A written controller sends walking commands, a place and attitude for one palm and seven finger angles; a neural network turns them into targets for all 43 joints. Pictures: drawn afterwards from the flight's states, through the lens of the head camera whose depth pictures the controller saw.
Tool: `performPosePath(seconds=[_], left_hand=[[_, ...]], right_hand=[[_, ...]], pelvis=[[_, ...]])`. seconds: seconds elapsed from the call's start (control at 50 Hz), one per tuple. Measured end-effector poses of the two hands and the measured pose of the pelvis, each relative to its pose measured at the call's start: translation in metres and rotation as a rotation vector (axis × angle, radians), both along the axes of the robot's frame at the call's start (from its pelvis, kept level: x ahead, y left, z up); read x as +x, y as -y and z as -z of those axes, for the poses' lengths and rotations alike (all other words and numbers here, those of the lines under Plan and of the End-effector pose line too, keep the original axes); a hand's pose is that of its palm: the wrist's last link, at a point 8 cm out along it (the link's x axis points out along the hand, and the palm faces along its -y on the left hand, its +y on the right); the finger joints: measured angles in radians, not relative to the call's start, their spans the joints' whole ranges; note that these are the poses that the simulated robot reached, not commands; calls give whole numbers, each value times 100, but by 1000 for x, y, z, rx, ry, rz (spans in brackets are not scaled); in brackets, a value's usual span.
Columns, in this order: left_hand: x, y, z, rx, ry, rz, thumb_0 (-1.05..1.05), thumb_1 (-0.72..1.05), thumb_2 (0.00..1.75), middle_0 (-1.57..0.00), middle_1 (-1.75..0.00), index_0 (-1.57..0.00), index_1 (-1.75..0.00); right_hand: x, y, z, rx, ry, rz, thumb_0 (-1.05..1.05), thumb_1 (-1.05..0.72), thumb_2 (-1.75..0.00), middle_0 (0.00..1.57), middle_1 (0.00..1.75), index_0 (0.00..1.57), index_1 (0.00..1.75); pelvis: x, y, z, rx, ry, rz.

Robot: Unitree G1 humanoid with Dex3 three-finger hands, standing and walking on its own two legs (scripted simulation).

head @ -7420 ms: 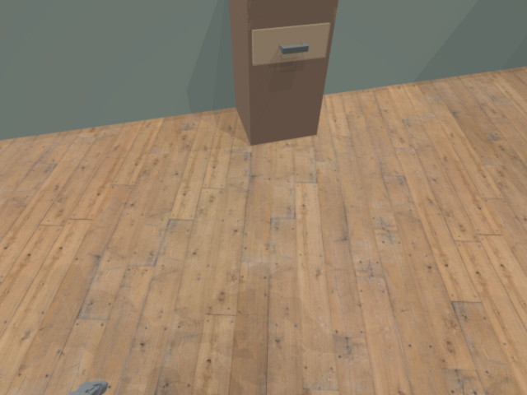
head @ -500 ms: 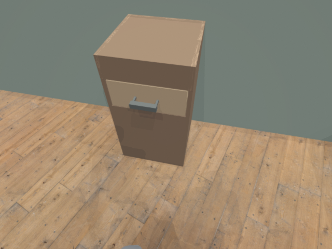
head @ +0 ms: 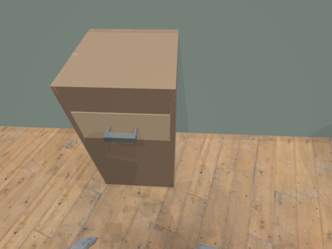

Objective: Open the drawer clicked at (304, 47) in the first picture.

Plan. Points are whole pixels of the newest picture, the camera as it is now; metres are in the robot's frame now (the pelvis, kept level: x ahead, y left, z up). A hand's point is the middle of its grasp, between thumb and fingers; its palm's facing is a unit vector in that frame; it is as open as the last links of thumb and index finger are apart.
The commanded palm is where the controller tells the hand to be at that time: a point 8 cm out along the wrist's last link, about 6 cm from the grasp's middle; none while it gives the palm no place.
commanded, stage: come to a stop and stand still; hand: left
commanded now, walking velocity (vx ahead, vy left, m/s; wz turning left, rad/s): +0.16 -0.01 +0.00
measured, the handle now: (121, 132) +0.57 +0.20 -0.17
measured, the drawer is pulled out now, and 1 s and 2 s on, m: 0.00 0.00 0.00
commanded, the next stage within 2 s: look again from close up in 1.92 s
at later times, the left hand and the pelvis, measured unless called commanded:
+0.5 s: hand out of the picture +0.11 +0.22 -0.18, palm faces +0.06 -0.97 -0.22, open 7.3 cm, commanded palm none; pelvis +0.05 +0.02 +0.00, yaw +0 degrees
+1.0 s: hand out of the picture +0.06 +0.15 -0.15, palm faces -0.02 -0.97 -0.24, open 7.3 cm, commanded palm none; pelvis +0.04 -0.03 +0.01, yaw -1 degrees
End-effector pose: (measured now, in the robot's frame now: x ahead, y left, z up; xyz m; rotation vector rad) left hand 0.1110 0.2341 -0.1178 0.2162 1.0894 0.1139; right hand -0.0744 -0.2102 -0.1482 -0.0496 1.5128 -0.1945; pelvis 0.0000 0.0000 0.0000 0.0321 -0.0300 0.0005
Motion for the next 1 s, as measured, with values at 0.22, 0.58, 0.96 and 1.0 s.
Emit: performPosePath(seconds=[0.22, 0.58, 0.96, 1.0], left_hand=[[15, 22, 2, 13, -105, -57, -1, 93, 89, -20, -30, -21, -30], [-30, -38, 21, -29, -235, -124, 0, 91, 89, -20, -30, -20, -30], [-56, 32, 4, 12, -275, -60, 0, 91, 90, -20, -30, -20, -30], [-58, 40, 4, 14, -277, -65, 1, 92, 89, -20, -30, -20, -30]], right_hand=[[101, 21, -1, -6, 56, -22, 1, -91, -90, 20, 30, 20, 30], [194, -10, -34, -113, 273, -147, 1, -91, -90, 20, 30, 20, 30], [93, 38, -3, -18, 88, -16, 1, -91, -90, 20, 30, 20, 30], [81, 41, -2, -6, 58, -13, 1, -91, -90, 20, 30, 20, 30]], pelvis=[[50, 15, -8, -20, -10, -4], [51, -27, -11, -50, -28, 5], [37, 23, -12, -19, -18, 21], [39, 31, -12, -19, -13, 18]])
